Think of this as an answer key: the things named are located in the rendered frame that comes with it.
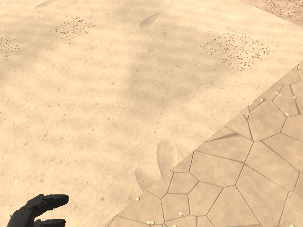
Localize robot left hand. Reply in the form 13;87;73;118
7;194;69;227

